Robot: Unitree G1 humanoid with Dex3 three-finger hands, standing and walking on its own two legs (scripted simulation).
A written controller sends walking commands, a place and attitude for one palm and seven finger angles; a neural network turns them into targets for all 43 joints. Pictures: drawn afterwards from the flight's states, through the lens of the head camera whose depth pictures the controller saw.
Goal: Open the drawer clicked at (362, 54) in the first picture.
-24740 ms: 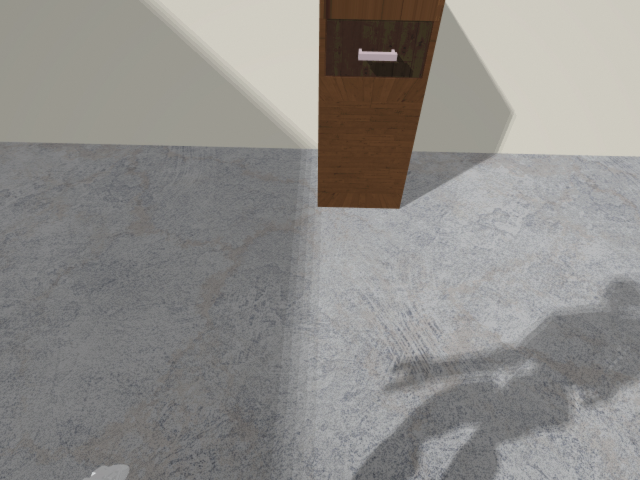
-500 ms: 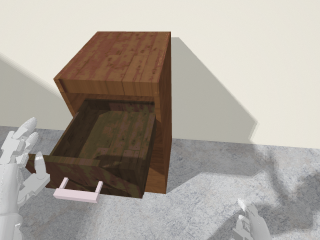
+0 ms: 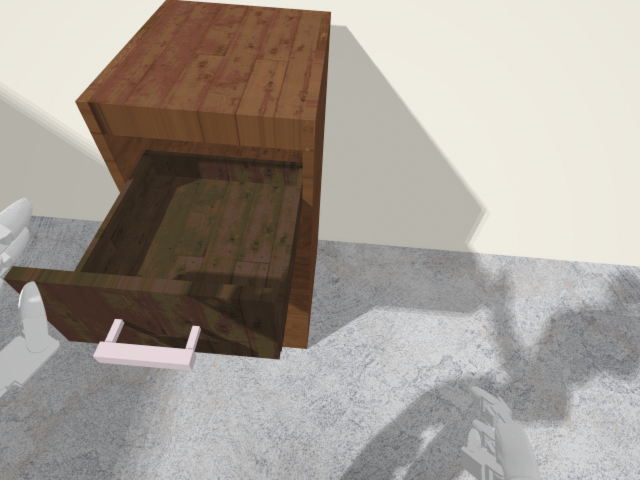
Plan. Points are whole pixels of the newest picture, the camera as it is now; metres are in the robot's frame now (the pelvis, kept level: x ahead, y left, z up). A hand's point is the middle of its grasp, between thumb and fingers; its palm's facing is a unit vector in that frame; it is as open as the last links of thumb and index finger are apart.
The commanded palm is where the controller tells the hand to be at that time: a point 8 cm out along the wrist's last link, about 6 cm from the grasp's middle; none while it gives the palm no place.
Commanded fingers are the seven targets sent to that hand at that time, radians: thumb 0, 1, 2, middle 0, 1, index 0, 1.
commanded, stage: step back with the hand held close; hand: left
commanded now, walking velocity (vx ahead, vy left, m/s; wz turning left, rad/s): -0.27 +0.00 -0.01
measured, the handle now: (151, 342) +0.29 +0.25 -0.04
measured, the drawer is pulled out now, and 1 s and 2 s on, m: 0.30 0.30 0.30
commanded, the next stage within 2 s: stop stepping back and stand still in 0.74 s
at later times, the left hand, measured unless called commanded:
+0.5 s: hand (41, 425) +0.13 +0.22 +0.17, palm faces +0.33 -0.82 -0.47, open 7.4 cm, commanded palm +0.06 +0.26 +0.19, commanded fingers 0.00 0.90 0.90 -0.20 -0.30 -0.20 -0.30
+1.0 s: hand out of the picture -0.01 +0.17 +0.17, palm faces +0.31 -0.81 -0.50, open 7.4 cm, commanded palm -0.07 +0.22 +0.19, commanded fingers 0.00 0.90 0.90 -0.20 -0.30 -0.20 -0.30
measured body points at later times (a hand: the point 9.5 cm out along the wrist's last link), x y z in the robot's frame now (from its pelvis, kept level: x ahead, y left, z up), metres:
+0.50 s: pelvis -0.07 -0.02 +0.00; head -0.03 -0.01 +0.45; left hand +0.11 +0.26 +0.20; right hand +0.12 -0.23 -0.08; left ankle -0.02 +0.10 -0.73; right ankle -0.07 -0.13 -0.73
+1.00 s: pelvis -0.21 -0.05 +0.00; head -0.17 -0.06 +0.45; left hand -0.03 +0.21 +0.20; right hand -0.03 -0.27 -0.09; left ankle -0.16 +0.09 -0.69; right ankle -0.18 -0.13 -0.73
